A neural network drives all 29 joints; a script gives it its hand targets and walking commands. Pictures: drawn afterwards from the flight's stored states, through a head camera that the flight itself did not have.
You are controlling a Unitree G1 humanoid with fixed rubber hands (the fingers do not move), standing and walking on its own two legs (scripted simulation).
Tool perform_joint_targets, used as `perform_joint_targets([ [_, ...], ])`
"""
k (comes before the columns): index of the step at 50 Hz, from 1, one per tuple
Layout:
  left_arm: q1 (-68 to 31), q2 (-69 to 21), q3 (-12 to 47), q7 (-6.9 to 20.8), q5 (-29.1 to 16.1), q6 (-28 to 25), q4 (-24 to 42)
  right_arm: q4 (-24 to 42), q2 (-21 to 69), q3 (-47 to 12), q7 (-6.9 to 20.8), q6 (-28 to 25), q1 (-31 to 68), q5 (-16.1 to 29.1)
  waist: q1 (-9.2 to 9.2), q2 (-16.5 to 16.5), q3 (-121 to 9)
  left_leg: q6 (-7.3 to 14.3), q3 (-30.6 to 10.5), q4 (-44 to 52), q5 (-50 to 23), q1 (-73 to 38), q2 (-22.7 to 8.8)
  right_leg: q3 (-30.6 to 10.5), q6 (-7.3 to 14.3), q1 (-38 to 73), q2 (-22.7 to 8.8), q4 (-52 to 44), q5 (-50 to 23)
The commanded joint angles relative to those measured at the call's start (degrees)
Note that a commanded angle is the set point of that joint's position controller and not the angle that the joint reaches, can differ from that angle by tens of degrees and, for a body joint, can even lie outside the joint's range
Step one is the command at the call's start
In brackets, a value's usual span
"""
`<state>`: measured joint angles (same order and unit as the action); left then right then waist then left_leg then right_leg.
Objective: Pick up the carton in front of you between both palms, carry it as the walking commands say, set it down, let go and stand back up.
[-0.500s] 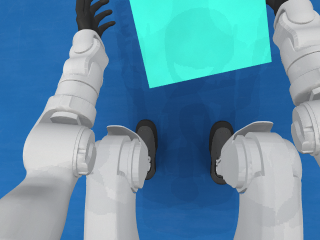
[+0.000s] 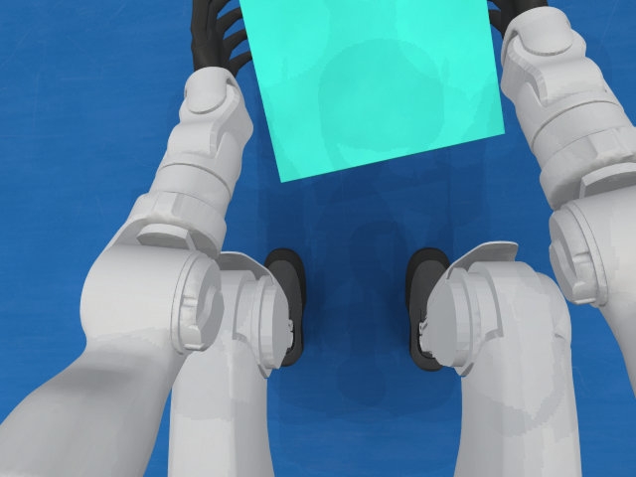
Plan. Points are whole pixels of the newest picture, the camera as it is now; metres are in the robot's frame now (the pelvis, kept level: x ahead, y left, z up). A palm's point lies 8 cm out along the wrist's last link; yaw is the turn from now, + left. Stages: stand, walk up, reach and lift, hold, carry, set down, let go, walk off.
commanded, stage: reach and lift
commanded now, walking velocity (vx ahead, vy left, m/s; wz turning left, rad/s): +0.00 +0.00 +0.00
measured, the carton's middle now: (366, 79) +0.50 -0.04 -0.26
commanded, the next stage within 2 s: none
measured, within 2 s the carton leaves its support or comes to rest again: leaves its support in 0.20 s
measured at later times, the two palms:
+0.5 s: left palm (188, 61) +0.50 +0.10 -0.07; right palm out of the picture +0.50 -0.20 -0.07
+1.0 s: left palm out of the picture +0.48 +0.10 +0.10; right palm out of the picture +0.46 -0.20 +0.09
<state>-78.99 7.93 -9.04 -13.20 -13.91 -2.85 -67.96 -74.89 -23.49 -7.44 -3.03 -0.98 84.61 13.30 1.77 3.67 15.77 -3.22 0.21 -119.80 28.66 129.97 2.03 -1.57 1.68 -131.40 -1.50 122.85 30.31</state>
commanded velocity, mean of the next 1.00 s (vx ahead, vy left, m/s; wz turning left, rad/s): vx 0.00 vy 0.00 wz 0.00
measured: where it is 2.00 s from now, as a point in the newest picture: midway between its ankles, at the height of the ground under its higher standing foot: (354, 327)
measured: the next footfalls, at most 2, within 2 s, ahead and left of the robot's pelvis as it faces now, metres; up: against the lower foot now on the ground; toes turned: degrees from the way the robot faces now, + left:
none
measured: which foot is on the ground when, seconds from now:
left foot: down 0.00-1.00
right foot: down 0.00-1.00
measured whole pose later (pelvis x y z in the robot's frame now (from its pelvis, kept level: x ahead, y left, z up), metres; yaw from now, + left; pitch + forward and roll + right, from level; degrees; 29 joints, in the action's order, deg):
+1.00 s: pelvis +0.03 +0.02 +0.15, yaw -6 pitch +40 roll +1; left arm -45.0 -7.7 -26.9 -7.5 7.4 17.1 -31.6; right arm -40.6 -3.2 18.1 -0.2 18.7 50.0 -9.7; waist 0.6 2.1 -12.1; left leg -2.5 -3.0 -95.0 29.9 105.0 5.2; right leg -3.3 -1.4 -106.4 2.6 95.1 28.4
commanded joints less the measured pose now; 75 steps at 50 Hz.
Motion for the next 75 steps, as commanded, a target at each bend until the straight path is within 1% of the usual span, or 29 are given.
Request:
perform_joint_targets([
  [1,-18.1,-25.4,4.8,6.4,3.2,-0.2,6.3,8.1,28.1,-6.1,5.5,-0.4,24.3,0.4,0.84,-9.4,-57.7,0.6,3.6,5.3,-12.0,-26.3,5.7,-2.0,-0.3,31.6,4.1,-12.3,-11.4],
  [3,-21.8,-33.3,4.2,9.2,4.9,1.4,7.4,8.7,36.6,-5.8,7.9,0.8,26.8,-1.4,0.33,-9.6,-56.8,0.5,4.2,4.5,-10.8,-25.2,6.5,-1.4,-0.1,31.1,4.8,-11.9,-10.9],
  [5,-23.7,-38.7,3.0,11.4,6.6,3.0,8.9,9.7,42.3,-4.7,9.6,2.1,26.9,-2.9,-0.23,-9.2,-57.2,0.4,4.7,3.8,-9.8,-23.7,7.0,-1.1,-0.1,32.0,5.2,-11.4,-11.4],
  [8,-26.6,-45.1,3.7,13.4,6.1,4.6,13.1,13.0,49.1,-3.8,10.7,3.5,26.5,-3.8,-1.5,-9.6,-61.8,0.4,5.2,3.6,-9.6,-23.3,7.6,-0.1,-0.2,35.1,5.8,-10.7,-13.4],
  [9,-27.7,-47.2,4.7,13.9,5.6,5.0,14.4,15.3,51.4,-3.8,10.9,3.7,27.8,-3.6,-2.12,-9.0,-64.1,0.7,5.2,3.7,-10.0,-25.2,7.7,0.7,-0.2,34.4,6.2,-10.4,-13.8],
  [11,-27.8,-51.5,7.7,14.3,3.8,5.5,16.6,19.5,55.0,-4.7,10.9,3.9,27.9,-2.6,-2.99,-7.8,-71.2,0.5,5.8,3.1,-13.6,-28.8,8.1,1.6,-0.3,37.9,6.6,-9.8,-17.5],
  [12,-27.8,-53.5,9.5,14.3,2.6,5.8,18.2,21.9,56.4,-5.7,10.6,4.0,28.0,-2.0,-3.34,-7.8,-75.8,0.4,6.0,2.9,-15.4,-30.3,8.2,2.0,-0.4,41.1,6.7,-9.6,-19.7],
  [14,-27.3,-57.0,12.5,14.1,0.7,6.5,21.9,26.8,58.9,-7.6,9.9,4.4,27.9,-1.0,-3.89,-8.9,-84.3,-0.1,6.4,3.0,-17.5,-32.3,8.6,3.0,-0.6,47.7,7.0,-9.6,-23.4],
  [16,-27.2,-58.9,15.1,13.9,0.0,7.5,26.6,31.6,61.2,-8.9,9.3,5.4,26.9,-0.7,-4.25,-10.5,-90.0,-0.3,6.7,3.7,-17.7,-32.2,8.9,3.6,-1.0,53.9,7.4,-10.2,-25.8],
  [18,-27.9,-59.0,17.3,14.0,0.7,8.8,32.2,36.3,64.1,-9.9,9.0,7.1,24.9,-1.1,-4.0,-11.7,-94.3,0.0,7.2,5.2,-16.6,-32.2,9.2,4.0,-1.5,58.2,7.9,-11.3,-26.3],
  [20,-28.0,-59.0,18.5,14.4,2.4,10.2,37.1,39.1,67.4,-10.3,9.3,9.4,22.1,-2.2,-3.07,-12.0,-95.1,0.4,7.5,7.3,-13.8,-32.4,9.6,4.0,-1.9,58.9,8.6,-13.1,-23.5],
  [21,-28.0,-59.0,18.6,14.6,3.4,11.1,38.7,39.7,69.0,-10.2,9.5,10.5,20.8,-2.7,-2.26,-11.5,-94.2,0.6,7.6,8.5,-11.8,-32.4,9.6,3.9,-1.9,57.6,8.9,-14.1,-20.6],
  [22,-25.6,-58.1,17.6,14.5,4.9,11.8,38.5,39.1,69.4,-9.3,9.4,11.4,19.0,-3.8,-1.01,-11.0,-90.8,0.6,8.1,9.8,-9.2,-30.7,9.7,3.5,-2.1,56.1,9.0,-15.3,-16.9],
  [23,-26.1,-59.3,17.1,14.9,5.7,12.7,38.2,38.0,71.2,-8.6,10.1,12.6,17.6,-4.9,-1.51,-11.5,-86.8,1.0,7.5,10.8,-6.4,-29.7,9.4,3.6,-2.2,53.4,9.2,-16.8,-13.3],
  [24,-25.4,-60.3,15.7,15.3,7.4,13.8,36.6,36.2,72.9,-6.8,10.8,13.7,15.8,-6.2,-0.72,-10.8,-82.5,1.2,7.3,12.1,-3.7,-28.4,9.4,3.3,-2.1,50.4,9.4,-18.5,-9.0],
  [25,-24.0,-61.3,14.0,15.8,9.3,14.8,34.4,34.0,74.2,-4.8,11.7,14.7,14.3,-7.9,-0.41,-10.5,-78.3,1.5,6.9,13.3,-1.7,-27.5,9.4,3.1,-2.0,47.1,9.6,-19.8,-5.3],
  [26,-22.9,-62.0,12.3,16.2,11.1,15.9,32.5,31.6,74.8,-2.4,12.4,15.7,12.5,-9.8,-0.31,-9.9,-75.1,1.6,6.5,14.3,-0.6,-26.9,9.3,2.9,-1.8,45.1,9.7,-21.2,-2.4],
  [27,-22.1,-62.5,10.8,16.7,12.6,16.6,30.6,29.1,75.2,0.2,13.1,16.4,10.8,-11.8,-0.71,-9.6,-72.3,1.8,6.1,15.1,0.4,-26.4,9.4,2.6,-1.4,43.8,9.7,-22.4,-0.2],
  [29,-20.5,-64.5,8.4,17.3,15.3,18.2,29.2,26.8,75.1,4.0,14.1,17.3,10.0,-14.7,-0.73,-7.9,-70.6,1.7,5.4,18.3,0.7,-28.9,9.4,3.0,-1.2,42.0,9.9,-24.4,0.3],
  [30,-20.5,-65.3,7.7,17.6,16.0,18.6,28.8,25.8,75.5,5.5,14.5,17.6,9.5,-15.6,-1.34,-7.3,-71.0,1.7,5.2,19.1,1.0,-29.7,9.6,3.0,-1.0,42.2,10.1,-25.3,0.9],
  [33,-18.1,-68.1,6.6,18.3,17.7,19.6,26.8,24.3,75.8,8.5,15.3,17.8,7.9,-18.6,-2.29,-5.2,-71.8,1.2,4.6,23.0,0.2,-32.9,9.9,3.8,-0.8,43.1,10.1,-27.5,-1.7],
  [34,-17.1,-68.4,6.4,18.6,18.1,19.8,26.5,24.4,76.2,8.6,15.6,17.8,7.7,-18.9,-2.02,-5.0,-72.8,1.1,4.6,24.1,-0.6,-34.4,10.0,4.0,-0.8,43.7,10.1,-28.3,-3.0],
  [38,-13.3,-70.9,7.9,18.8,18.3,19.9,27.1,27.6,78.1,6.4,16.1,17.6,6.4,-18.5,-1.81,-5.4,-76.9,0.8,4.3,27.7,-3.3,-39.5,10.0,4.5,-1.4,47.9,10.3,-31.2,-6.6],
  [44,-8.4,-73.6,15.0,19.3,15.3,20.1,31.2,34.1,80.4,0.1,15.9,17.9,2.6,-15.9,-2.59,-5.7,-82.0,0.4,3.4,32.1,-7.4,-46.3,10.0,4.4,-2.0,56.5,10.7,-35.0,-12.0],
  [48,-4.6,-74.5,19.1,19.7,13.8,20.7,33.1,36.9,82.0,-3.3,15.6,18.4,-0.8,-14.5,-2.79,-5.5,-82.2,0.2,2.8,35.4,-8.7,-50.2,9.8,3.9,-2.2,61.6,10.8,-38.2,-13.7],
  [52,-0.2,-75.1,21.2,20.2,13.2,21.0,33.4,38.0,83.5,-5.2,15.4,18.8,-4.7,-13.9,-2.62,-5.4,-80.2,0.3,2.1,39.0,-9.3,-53.8,9.7,3.2,-2.4,66.0,10.9,-41.8,-14.7],
  [57,5.2,-75.2,21.9,20.8,13.5,20.9,32.9,38.3,85.1,-5.9,15.0,18.7,-9.5,-14.1,-2.27,-5.6,-75.7,0.6,1.0,43.9,-9.7,-58.0,9.4,2.0,-2.4,71.3,10.8,-46.8,-15.3],
  [65,13.8,-75.0,21.1,21.6,15.5,20.3,31.3,38.5,86.2,-5.5,14.6,18.0,-17.2,-15.6,-1.93,-5.3,-67.5,1.4,-1.1,53.0,-10.4,-67.1,8.4,-0.2,-2.1,80.2,10.1,-56.1,-15.7],
  [75,24.4,-75.4,22.3,22.5,17.3,20.4,31.5,41.4,86.6,-7.0,14.5,17.7,-26.7,-16.6,-2.01,-4.6,-59.1,2.3,-3.9,65.1,-15.8,-82.0,6.8,-2.3,-1.6,93.8,9.2,-67.8,-20.6],
])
